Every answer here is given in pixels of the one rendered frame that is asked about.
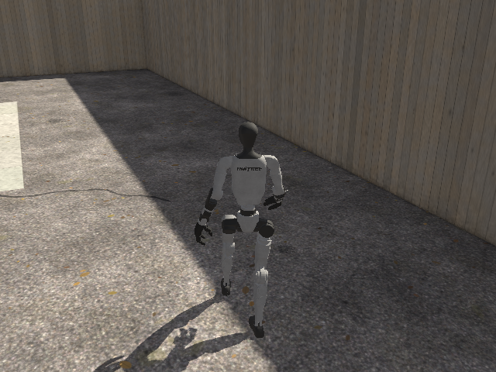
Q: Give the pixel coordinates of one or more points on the robot right foot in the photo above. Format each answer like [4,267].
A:
[258,330]

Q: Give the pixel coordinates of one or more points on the robot right hand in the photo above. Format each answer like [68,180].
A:
[271,200]

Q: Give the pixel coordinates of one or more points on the left robot thigh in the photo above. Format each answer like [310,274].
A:
[229,226]

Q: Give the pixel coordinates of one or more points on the right robot upper arm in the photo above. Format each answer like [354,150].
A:
[275,173]

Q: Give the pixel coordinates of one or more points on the robot right forearm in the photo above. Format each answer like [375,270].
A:
[279,198]

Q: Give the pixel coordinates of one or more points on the left robot upper arm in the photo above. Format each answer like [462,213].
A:
[220,176]

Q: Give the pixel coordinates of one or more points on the robot left forearm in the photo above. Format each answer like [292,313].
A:
[207,210]

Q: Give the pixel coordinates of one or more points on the robot left hand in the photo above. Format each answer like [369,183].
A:
[199,235]

